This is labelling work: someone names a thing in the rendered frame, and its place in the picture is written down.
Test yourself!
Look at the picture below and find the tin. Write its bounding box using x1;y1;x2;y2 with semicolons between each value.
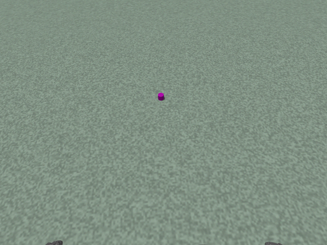
158;93;164;101

